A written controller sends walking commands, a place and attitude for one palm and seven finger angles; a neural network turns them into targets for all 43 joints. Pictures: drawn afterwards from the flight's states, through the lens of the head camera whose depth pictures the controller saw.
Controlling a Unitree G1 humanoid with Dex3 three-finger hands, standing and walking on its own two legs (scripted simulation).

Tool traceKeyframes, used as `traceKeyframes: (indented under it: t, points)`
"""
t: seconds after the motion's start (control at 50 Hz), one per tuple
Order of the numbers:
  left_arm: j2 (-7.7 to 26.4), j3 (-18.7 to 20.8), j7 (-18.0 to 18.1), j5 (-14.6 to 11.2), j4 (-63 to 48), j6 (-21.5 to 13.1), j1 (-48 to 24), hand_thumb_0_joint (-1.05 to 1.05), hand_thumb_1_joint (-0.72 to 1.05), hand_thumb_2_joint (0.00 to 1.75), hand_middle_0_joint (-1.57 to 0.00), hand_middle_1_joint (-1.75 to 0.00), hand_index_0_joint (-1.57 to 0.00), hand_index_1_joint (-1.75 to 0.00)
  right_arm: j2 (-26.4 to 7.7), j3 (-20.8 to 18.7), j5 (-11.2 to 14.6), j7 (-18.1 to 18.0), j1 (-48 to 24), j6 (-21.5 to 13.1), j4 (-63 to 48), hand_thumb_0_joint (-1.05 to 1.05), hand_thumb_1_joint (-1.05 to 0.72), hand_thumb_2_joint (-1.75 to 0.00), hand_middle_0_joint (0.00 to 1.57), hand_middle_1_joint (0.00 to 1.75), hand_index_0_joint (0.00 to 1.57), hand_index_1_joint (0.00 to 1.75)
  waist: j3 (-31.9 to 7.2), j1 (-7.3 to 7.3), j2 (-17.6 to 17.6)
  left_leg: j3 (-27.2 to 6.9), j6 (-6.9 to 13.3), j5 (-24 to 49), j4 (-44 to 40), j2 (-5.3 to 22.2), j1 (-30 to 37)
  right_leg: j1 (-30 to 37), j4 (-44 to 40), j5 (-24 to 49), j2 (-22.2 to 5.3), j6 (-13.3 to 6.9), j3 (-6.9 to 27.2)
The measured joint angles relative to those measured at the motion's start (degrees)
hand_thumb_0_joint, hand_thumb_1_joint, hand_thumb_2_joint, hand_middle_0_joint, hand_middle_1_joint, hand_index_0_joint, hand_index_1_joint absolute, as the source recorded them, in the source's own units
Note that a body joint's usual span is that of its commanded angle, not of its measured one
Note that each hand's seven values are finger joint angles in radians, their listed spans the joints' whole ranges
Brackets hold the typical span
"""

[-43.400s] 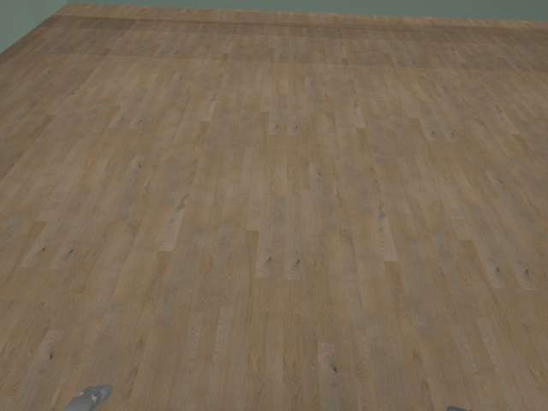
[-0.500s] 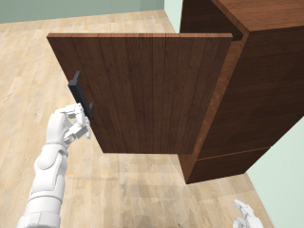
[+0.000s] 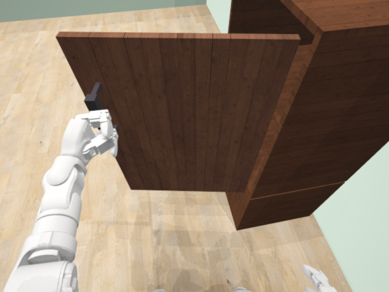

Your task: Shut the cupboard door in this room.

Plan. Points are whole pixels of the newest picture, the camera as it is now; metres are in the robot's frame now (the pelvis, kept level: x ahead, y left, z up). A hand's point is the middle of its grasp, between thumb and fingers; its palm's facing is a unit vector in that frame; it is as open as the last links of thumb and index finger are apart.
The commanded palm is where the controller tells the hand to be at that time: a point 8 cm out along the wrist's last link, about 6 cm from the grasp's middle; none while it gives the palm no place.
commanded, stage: push the door shut along its arc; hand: left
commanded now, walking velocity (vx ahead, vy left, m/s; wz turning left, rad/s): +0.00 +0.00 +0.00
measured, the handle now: (105, 116) +0.46 +0.22 +0.09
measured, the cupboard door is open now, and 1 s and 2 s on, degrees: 78 65 49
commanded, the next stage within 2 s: pull the fist back off the door in 1.44 s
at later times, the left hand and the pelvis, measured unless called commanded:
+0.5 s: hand (136, 114) +0.46 +0.14 +0.10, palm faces -0.25 -0.97 -0.01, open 3.1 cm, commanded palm +0.45 +0.20 +0.09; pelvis -0.01 +0.00 -0.01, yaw -1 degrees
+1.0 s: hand (147, 100) +0.51 +0.13 +0.09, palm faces -0.35 -0.94 -0.02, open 3.1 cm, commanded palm +0.52 +0.17 +0.09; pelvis +0.00 +0.00 -0.02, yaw -1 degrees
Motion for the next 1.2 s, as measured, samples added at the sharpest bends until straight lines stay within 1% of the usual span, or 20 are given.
traceKeyframes:
  t: [0.1,0.2,0.24,0.3,0.38,0.44,0.52,0.6,0.68,0.8,0.98,1.06,1.12,1.2]
  points:
    - [1.4,-0.3,-1.2,0.0,5.0,-0.5,-5.0,0.02,0.9,0.9,-1.33,-1.5,-1.31,-1.5,-0.2,0.1,0.1,-0.3,0.4,0.5,0.8,0.01,-0.91,-0.89,0.21,0.3,0.2,0.3,0.5,-0.37,-0.3,-0.5,0.1,0.1,0.9,-0.2,-1.6,-1.2,0.6,0.1,-0.2,0.0,-0.4]
    - [2.4,-2.4,-2.0,0.7,10.3,-1.0,-10.9,0.02,0.9,0.9,-1.33,-1.5,-1.31,-1.5,-0.5,0.0,0.0,-0.3,0.7,0.3,1.5,0.01,-0.91,-0.89,0.21,0.3,0.2,0.3,0.7,-0.96,-0.2,-0.9,0.3,0.2,2.1,-0.4,-4.1,-3.3,1.5,0.3,-0.5,0.1,-0.7]
    - [2.5,-2.5,-2.3,0.7,12.9,-1.4,-13.2,0.02,0.9,0.9,-1.32,-1.5,-1.31,-1.5,-0.6,0.2,-0.1,-0.3,0.7,0.4,2.0,0.01,-0.91,-0.89,0.21,0.3,0.2,0.3,0.7,-1.4,-0.2,-0.9,0.3,0.2,2.7,-0.5,-5.1,-4.3,2.0,0.3,-0.6,0.1,-0.7]
    - [3.0,-1.5,-2.7,0.9,16.5,-1.9,-16.5,0.02,0.9,0.9,-1.32,-1.5,-1.31,-1.5,-0.6,0.5,-0.2,-0.2,0.7,0.5,2.3,0.01,-0.91,-0.89,0.21,0.3,0.2,0.3,0.6,-2.34,-0.5,-0.7,0.4,0.1,3.3,-0.4,-6.5,-5.8,2.7,0.2,-0.6,0.1,-0.5]
    - [4.5,-1.1,-3.3,2.3,19.4,-2.5,-19.6,0.02,0.9,0.9,-1.31,-1.5,-1.3,-1.5,-0.6,0.5,-0.5,0.1,1.5,0.4,2.2,0.01,-0.91,-0.89,0.21,0.3,0.2,0.3,0.2,-3.73,-0.5,-0.6,0.4,-0.2,4.3,-0.2,-8.4,-7.8,3.4,0.1,-0.4,0.1,-0.3]
    - [4.9,-0.4,-4.2,2.6,21.0,-3.0,-21.2,0.02,0.9,0.9,-1.31,-1.5,-1.3,-1.5,-0.8,0.4,-0.7,0.4,2.3,0.8,2.3,0.01,-0.91,-0.89,0.21,0.3,0.2,0.3,-0.2,-4.46,-0.3,-0.2,0.4,-0.5,4.7,0.1,-9.2,-8.8,3.8,0.1,-0.1,0.1,0.1]
    - [5.9,1.1,-5.4,2.7,23.8,-2.6,-23.0,0.02,0.9,0.9,-1.3,-1.5,-1.3,-1.5,-1.0,0.5,-0.7,0.5,3.3,1.7,2.2,0.01,-0.91,-0.89,0.21,0.3,0.2,0.3,-0.5,-5.52,-0.3,0.2,0.4,-0.9,5.1,0.4,-10.0,-9.8,4.2,-0.1,0.2,0.1,0.6]
    - [6.7,1.5,-5.9,3.3,24.3,-2.7,-24.3,0.02,0.9,0.9,-1.3,-1.5,-1.3,-1.5,-1.1,0.2,-0.8,0.7,4.2,2.2,1.9,0.01,-0.91,-0.89,0.21,0.3,0.2,0.3,-0.4,-6.32,-0.1,0.4,0.3,-1.1,5.5,0.7,-10.9,-10.8,4.4,-0.2,0.5,0.0,0.7]
    - [7.5,2.9,-6.7,3.5,25.0,-2.9,-25.6,0.02,0.9,0.9,-1.3,-1.5,-1.3,-1.5,-1.2,0.2,-0.9,0.7,4.5,2.8,1.8,0.01,-0.91,-0.89,0.21,0.3,0.2,0.3,-0.5,-7.11,-0.2,0.6,0.3,-1.4,5.7,1.0,-11.7,-11.7,4.6,-0.3,0.8,0.0,1.0]
    - [10.1,3.4,-7.8,4.6,28.3,-1.8,-28.9,0.02,0.9,0.9,-1.3,-1.5,-1.3,-1.5,-1.3,0.3,-0.8,0.5,4.5,3.5,1.4,0.01,-0.91,-0.89,0.21,0.3,0.2,0.3,-0.6,-8.37,-0.2,0.4,0.2,-1.8,6.5,1.4,-13.3,-13.1,4.8,-0.4,1.2,-0.1,0.8]
    - [11.1,1.0,-10.1,4.2,29.9,-1.2,-32.8,0.01,0.9,0.93,-1.3,-1.5,-1.3,-1.5,-1.5,0.1,-1.2,0.3,4.3,3.5,2.4,0.01,-0.91,-0.89,0.21,0.3,0.2,0.3,-0.6,-8.22,0.0,-0.4,0.2,-2.2,7.8,1.3,-15.8,-15.0,5.6,-0.8,1.1,-0.1,0.2]
    - [11.5,-0.2,-10.3,4.4,31.0,-0.2,-35.5,0.01,0.91,0.95,-1.3,-1.5,-1.3,-1.5,-1.4,0.2,-1.5,0.3,3.8,3.0,2.8,0.01,-0.91,-0.89,0.21,0.3,0.2,0.3,-0.5,-8.51,0.0,-0.8,0.3,-2.4,8.6,1.2,-17.2,-16.1,6.1,-1.0,0.9,0.0,-0.2]
    - [11.5,-1.3,-10.1,4.2,31.2,0.1,-36.9,0.02,0.93,0.96,-1.3,-1.5,-1.3,-1.5,-1.3,0.0,-1.7,0.3,3.7,2.6,3.1,0.01,-0.91,-0.89,0.21,0.3,0.2,0.3,-0.7,-8.66,0.1,-1.0,0.4,-2.6,9.2,1.1,-18.2,-17.0,6.5,-1.1,0.8,0.1,-0.3]
    - [11.4,-2.1,-9.9,4.4,32.7,0.5,-39.5,0.02,0.96,0.98,-1.3,-1.5,-1.3,-1.5,-1.2,0.2,-2.0,0.4,3.5,2.3,3.7,0.01,-0.91,-0.89,0.21,0.3,0.2,0.3,-0.7,-9.0,0.1,-1.2,0.5,-2.9,10.2,1.0,-19.6,-18.1,7.3,-1.4,0.7,0.2,-0.4]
